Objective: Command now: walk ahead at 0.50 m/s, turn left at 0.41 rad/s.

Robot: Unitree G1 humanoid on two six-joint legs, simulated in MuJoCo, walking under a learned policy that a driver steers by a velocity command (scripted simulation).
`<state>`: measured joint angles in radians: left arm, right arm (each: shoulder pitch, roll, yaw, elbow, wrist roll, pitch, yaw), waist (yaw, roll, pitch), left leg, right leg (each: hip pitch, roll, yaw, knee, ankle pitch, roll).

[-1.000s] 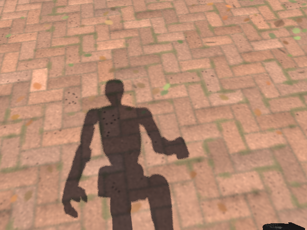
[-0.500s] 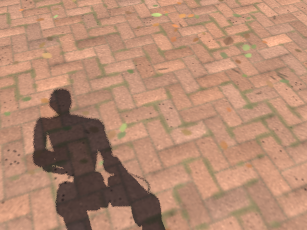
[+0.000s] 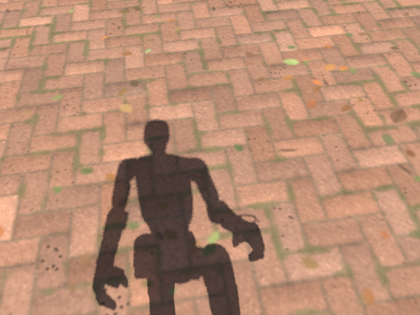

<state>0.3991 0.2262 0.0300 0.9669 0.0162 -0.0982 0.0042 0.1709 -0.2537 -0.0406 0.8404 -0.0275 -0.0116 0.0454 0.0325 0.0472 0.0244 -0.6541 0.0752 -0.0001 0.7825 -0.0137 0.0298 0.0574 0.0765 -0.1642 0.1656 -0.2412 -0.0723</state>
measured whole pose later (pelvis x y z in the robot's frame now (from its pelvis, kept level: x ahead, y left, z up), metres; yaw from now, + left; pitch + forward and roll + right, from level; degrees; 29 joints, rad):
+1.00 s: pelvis +0.55 +0.08 +0.01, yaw +15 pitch +1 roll -1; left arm 0.42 0.23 0.04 0.94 0.00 -0.06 -0.01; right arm 0.14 -0.26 -0.02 0.79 -0.04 -0.03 0.03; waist 0.05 0.04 0.03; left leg -0.57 0.08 -0.03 0.82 -0.18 -0.02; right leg -0.10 0.10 0.03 0.27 -0.18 -0.08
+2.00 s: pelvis +1.04 +0.09 +0.00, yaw -20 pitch +1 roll +0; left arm 0.35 0.27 0.07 0.85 0.00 -0.03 -0.01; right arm 0.15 -0.27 -0.04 0.75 -0.05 -0.02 0.02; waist 0.03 0.03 0.05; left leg -0.64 0.14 -0.03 0.97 -0.22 -0.05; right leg -0.13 0.15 0.05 0.32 -0.19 -0.14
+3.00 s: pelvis +1.47 -0.19 +0.00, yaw -56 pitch +1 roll +0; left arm 0.30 0.28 0.06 0.80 0.00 -0.02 -0.01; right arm 0.20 -0.28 -0.03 0.73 -0.04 -0.02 0.02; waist 0.00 0.03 0.06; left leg -0.56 0.13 -0.01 1.08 -0.31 -0.04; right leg -0.20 0.14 0.02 0.38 -0.18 -0.14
